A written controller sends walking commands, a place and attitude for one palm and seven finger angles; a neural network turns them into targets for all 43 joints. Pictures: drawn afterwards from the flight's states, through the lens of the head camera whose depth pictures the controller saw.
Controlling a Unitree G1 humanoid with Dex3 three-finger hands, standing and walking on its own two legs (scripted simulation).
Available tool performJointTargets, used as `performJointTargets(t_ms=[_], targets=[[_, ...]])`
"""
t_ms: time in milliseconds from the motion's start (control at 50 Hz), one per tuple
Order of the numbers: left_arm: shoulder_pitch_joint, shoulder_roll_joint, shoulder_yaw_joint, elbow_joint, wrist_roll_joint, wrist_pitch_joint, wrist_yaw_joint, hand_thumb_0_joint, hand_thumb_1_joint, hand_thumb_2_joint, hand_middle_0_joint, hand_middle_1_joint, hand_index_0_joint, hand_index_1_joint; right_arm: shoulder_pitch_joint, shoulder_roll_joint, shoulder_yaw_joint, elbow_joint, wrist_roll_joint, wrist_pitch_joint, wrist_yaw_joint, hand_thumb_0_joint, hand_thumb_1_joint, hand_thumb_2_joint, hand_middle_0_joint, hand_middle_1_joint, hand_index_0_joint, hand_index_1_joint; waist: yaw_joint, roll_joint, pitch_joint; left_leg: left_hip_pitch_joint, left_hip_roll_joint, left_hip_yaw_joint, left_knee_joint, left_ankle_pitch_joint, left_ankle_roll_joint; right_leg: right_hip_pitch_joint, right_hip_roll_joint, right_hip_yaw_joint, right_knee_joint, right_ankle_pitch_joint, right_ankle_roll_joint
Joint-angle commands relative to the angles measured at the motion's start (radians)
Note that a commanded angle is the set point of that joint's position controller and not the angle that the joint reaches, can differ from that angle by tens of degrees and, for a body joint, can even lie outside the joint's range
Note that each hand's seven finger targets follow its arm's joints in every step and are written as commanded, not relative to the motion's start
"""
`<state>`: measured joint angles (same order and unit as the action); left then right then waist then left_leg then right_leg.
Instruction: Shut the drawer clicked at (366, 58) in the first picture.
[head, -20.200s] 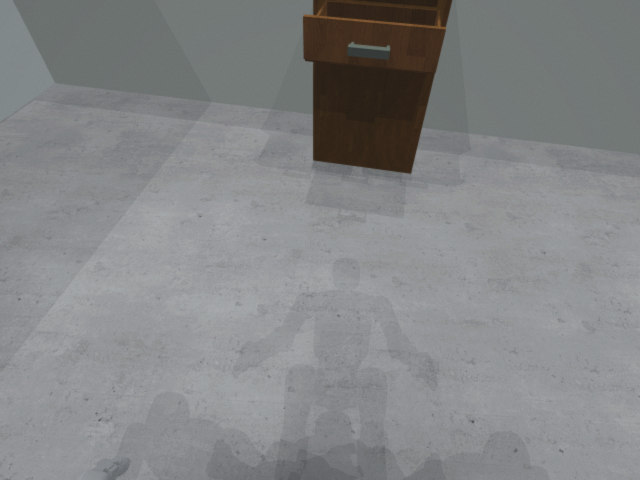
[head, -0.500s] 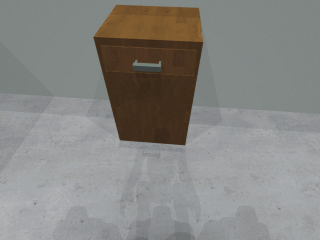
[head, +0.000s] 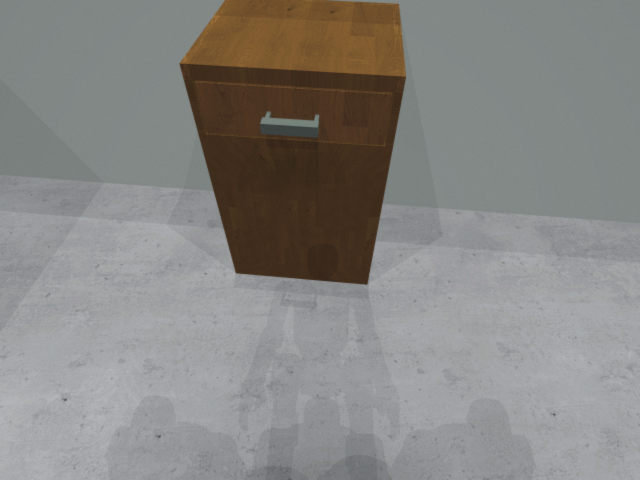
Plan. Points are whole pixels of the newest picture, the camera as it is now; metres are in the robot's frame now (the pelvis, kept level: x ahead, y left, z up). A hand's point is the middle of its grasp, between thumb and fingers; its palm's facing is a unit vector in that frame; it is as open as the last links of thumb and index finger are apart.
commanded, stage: look to check the result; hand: left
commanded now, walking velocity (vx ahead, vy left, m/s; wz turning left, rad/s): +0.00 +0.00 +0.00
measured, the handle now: (291, 122) +0.88 +0.12 -0.06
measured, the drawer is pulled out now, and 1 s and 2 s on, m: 0.00 0.00 0.00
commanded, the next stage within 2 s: stand and wait in 0.32 s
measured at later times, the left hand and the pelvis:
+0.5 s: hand out of the picture +0.04 +0.20 -0.17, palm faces +0.02 -0.97 -0.25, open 7.4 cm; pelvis +0.01 -0.01 +0.00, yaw +0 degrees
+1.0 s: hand out of the picture +0.08 +0.22 -0.16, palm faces +0.00 -0.96 -0.29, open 7.4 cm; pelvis +0.02 -0.01 +0.01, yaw -1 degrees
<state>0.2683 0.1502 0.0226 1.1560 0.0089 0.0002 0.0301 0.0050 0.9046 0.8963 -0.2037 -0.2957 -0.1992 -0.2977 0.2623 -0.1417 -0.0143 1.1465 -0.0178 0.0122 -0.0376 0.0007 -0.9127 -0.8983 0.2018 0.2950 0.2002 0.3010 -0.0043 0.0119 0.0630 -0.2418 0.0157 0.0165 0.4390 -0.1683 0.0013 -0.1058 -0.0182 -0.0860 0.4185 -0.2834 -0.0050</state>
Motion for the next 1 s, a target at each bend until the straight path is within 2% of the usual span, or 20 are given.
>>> performJointTargets(t_ms=[0,200,580,700,840,980], targets=[[0.051,0.124,0.015,-0.027,0.001,-0.012,0.005,0.0,0.9,0.9,-0.2,-0.3,-0.2,-0.3,0.049,-0.117,-0.021,-0.021,0.002,-0.014,-0.003,0.0,-0.9,-0.9,0.2,0.3,0.2,0.3,-0.006,-0.005,0.011,0.063,0.085,-0.07,-0.064,0.092,0.026,-0.093,-0.093,0.079,-0.114,0.057,-0.038],[0.021,0.158,0.02,-0.032,0.002,-0.017,0.0,0.0,0.9,0.9,-0.2,-0.3,-0.2,-0.3,0.004,-0.155,-0.024,-0.03,0.002,-0.02,-0.002,0.0,-0.9,-0.9,0.2,0.3,0.2,0.3,-0.003,0.008,-0.004,0.082,0.092,-0.071,-0.072,0.116,0.027,-0.075,-0.096,0.083,-0.12,0.092,-0.038],[-0.069,0.246,0.029,-0.06,0.002,-0.026,-0.007,0.0,0.9,0.9,-0.2,-0.3,-0.2,-0.3,-0.079,-0.25,-0.029,-0.05,0.002,-0.026,0.004,0.0,-0.9,-0.9,0.2,0.3,0.2,0.3,0.0,-0.013,-0.042,0.121,0.104,-0.079,-0.09,0.182,0.023,-0.034,-0.105,0.096,-0.137,0.188,-0.037],[-0.091,0.269,0.029,-0.062,0.001,-0.026,-0.01,0.0,0.9,0.9,-0.2,-0.3,-0.2,-0.3,-0.1,-0.269,-0.028,-0.051,0.002,-0.027,0.006,0.0,-0.9,-0.9,0.2,0.3,0.2,0.3,-0.002,-0.001,-0.045,0.127,0.107,-0.077,-0.101,0.179,0.021,-0.026,-0.108,0.098,-0.147,0.186,-0.036],[-0.108,0.288,0.031,-0.063,0.0,-0.029,-0.011,0.0,0.9,0.9,-0.2,-0.3,-0.2,-0.3,-0.113,-0.288,-0.028,-0.052,0.003,-0.03,0.007,0.0,-0.9,-0.9,0.2,0.3,0.2,0.3,-0.001,-0.005,-0.075,0.146,0.112,-0.074,-0.105,0.209,0.021,-0.001,-0.113,0.098,-0.148,0.226,-0.033],[-0.112,0.3,0.031,-0.067,0.002,-0.03,-0.01,0.0,0.9,0.9,-0.2,-0.3,-0.2,-0.3,-0.122,-0.302,-0.028,-0.057,0.004,-0.031,0.007,0.0,-0.9,-0.9,0.2,0.3,0.2,0.3,-0.001,-0.019,-0.074,0.157,0.113,-0.076,-0.106,0.229,0.021,0.002,-0.112,0.099,-0.153,0.247,-0.033]])
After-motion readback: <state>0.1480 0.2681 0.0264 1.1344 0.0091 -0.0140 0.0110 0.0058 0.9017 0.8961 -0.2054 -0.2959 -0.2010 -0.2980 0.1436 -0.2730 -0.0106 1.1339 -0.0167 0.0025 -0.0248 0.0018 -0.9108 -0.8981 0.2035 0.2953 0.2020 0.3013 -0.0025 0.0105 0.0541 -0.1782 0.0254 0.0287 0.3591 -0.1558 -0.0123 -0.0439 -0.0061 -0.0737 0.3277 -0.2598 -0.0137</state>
